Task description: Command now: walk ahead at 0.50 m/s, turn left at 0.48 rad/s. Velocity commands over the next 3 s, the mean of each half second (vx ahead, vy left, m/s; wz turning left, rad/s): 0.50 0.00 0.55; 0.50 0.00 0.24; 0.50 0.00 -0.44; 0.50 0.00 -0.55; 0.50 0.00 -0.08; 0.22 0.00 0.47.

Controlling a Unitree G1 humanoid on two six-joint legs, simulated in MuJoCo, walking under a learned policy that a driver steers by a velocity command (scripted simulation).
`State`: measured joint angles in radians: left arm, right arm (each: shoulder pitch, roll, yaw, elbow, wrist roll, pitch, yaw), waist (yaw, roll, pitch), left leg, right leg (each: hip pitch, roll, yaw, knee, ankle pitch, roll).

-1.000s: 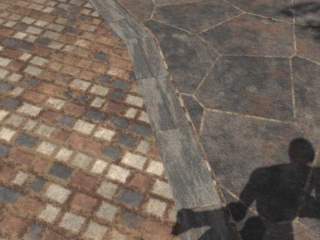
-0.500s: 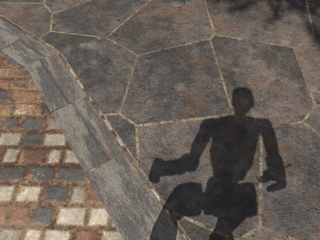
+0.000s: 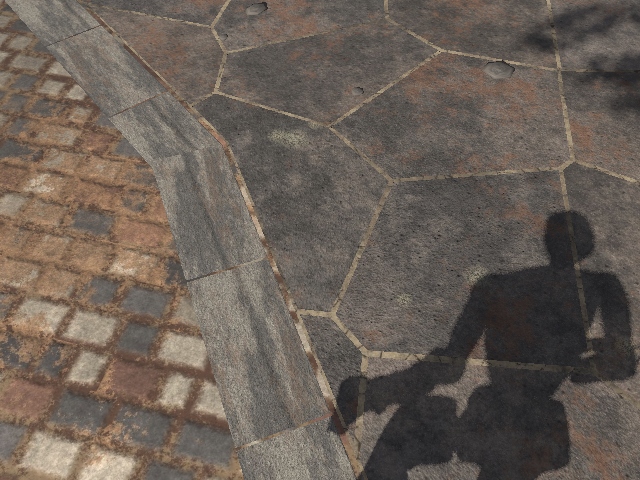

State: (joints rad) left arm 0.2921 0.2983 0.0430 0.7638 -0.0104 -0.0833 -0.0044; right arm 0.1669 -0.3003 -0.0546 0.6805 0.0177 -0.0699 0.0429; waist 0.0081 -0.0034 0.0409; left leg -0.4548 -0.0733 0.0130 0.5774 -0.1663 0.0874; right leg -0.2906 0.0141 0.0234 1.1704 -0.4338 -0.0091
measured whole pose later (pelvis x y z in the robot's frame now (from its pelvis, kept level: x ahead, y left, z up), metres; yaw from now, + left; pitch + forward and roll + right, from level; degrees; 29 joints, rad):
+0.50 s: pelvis +0.29 -0.03 +0.01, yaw +18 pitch +2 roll -1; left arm 0.16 0.27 0.05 0.67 0.01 -0.10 -0.01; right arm 0.34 -0.31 -0.06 0.71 0.02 -0.02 -0.01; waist -0.02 0.04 0.00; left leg -0.40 -0.04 -0.10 1.16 -0.42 0.02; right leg -0.36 0.03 -0.02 0.51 -0.19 -0.02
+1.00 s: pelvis +0.51 +0.12 +0.01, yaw +23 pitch +2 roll -1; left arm 0.34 0.30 0.05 0.88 -0.04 -0.07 -0.01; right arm 0.15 -0.25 -0.04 0.65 0.00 -0.06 0.02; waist 0.03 -0.02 0.04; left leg -0.37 0.01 0.06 0.53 -0.19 0.04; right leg -0.37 -0.06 0.03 1.14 -0.41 0.00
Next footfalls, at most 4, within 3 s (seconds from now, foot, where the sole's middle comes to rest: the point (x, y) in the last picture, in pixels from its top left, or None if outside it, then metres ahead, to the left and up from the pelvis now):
0.38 right None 0.41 -0.11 -0.76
0.88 left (214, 421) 0.56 0.25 -0.76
1.42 right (289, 279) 0.92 0.11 -0.76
1.90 left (218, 192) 1.20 0.31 -0.76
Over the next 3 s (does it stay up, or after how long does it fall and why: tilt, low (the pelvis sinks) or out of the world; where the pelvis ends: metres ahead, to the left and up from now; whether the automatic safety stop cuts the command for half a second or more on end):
stays up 1.51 0.12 0.00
